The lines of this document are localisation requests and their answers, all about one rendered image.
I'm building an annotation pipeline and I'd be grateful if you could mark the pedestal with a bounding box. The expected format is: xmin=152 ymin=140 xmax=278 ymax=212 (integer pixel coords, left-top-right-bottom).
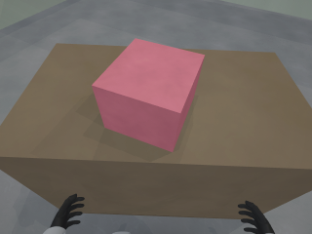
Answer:
xmin=0 ymin=43 xmax=312 ymax=219

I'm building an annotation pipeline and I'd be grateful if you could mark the robot right hand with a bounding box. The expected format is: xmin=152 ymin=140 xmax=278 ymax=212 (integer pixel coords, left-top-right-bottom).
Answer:
xmin=238 ymin=200 xmax=275 ymax=234

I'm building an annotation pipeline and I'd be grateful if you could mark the robot left hand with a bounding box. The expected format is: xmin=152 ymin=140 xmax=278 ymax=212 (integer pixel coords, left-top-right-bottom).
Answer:
xmin=50 ymin=193 xmax=85 ymax=230

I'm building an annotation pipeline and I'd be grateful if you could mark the carton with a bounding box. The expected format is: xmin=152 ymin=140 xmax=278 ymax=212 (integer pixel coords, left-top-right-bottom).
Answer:
xmin=92 ymin=38 xmax=205 ymax=152

